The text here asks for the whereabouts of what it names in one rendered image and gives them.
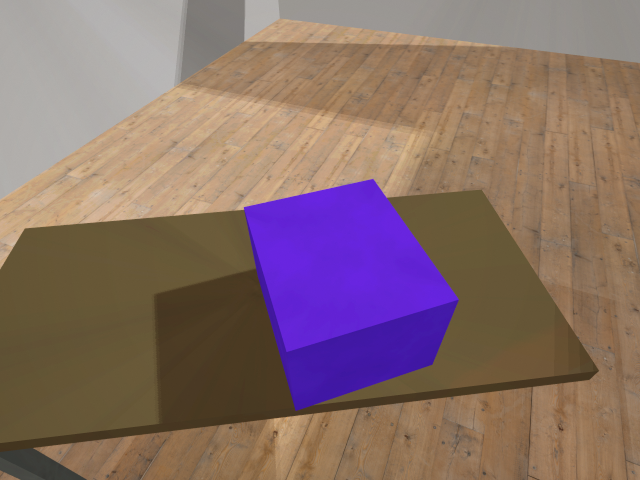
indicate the table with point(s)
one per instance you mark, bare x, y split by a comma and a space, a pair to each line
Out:
131, 327

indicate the carton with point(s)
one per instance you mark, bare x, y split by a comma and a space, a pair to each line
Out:
352, 297

